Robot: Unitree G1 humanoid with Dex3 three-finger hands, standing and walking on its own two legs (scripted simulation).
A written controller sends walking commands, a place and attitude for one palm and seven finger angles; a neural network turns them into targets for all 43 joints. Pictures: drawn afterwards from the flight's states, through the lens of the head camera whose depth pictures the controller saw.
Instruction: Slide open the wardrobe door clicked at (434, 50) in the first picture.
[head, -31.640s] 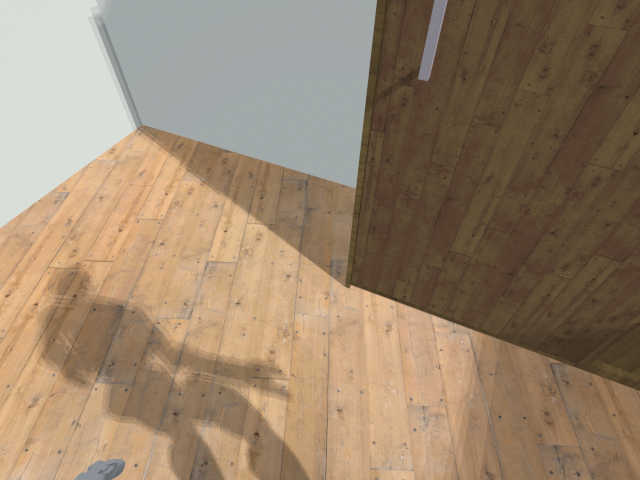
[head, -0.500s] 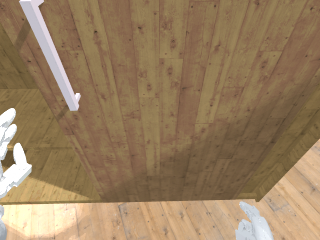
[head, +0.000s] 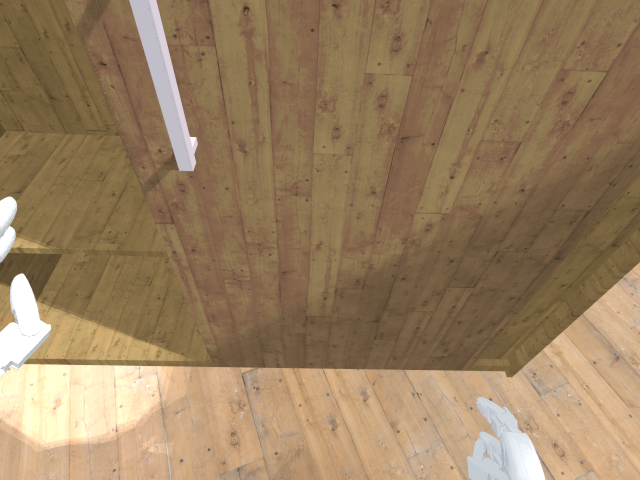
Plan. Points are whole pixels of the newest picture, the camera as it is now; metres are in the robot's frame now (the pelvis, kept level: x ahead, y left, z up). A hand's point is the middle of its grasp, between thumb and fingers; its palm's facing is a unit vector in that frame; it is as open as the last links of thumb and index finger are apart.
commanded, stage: step back with the hand held close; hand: left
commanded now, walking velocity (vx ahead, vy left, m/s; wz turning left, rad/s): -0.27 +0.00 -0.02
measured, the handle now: (167, 66) +0.50 +0.24 +0.25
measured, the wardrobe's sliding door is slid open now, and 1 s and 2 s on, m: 0.64 0.64 0.64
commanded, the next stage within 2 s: stop stepping back and stand still in 1.20 s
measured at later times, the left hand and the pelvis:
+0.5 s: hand (35, 362) +0.17 +0.26 +0.16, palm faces +0.41 -0.80 -0.45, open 7.4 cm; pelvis -0.03 -0.01 +0.00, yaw +1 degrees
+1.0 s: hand (40, 378) +0.16 +0.25 +0.16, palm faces +0.32 -0.88 -0.35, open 7.4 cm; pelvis -0.08 +0.00 +0.00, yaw -2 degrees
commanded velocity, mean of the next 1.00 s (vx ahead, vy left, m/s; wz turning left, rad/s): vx -0.39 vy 0.00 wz -0.04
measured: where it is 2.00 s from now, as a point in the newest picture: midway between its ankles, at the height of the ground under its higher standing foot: outside the picture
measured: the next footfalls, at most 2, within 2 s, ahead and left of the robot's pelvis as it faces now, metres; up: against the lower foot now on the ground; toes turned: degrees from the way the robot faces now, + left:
right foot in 0.86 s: -0.11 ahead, -0.14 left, +0.00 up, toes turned -2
left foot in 1.22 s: -0.01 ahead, +0.08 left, +0.00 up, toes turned -4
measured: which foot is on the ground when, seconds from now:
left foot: down 0.00-1.00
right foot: down 0.00-0.64, up 0.66-0.84, down 0.86-1.00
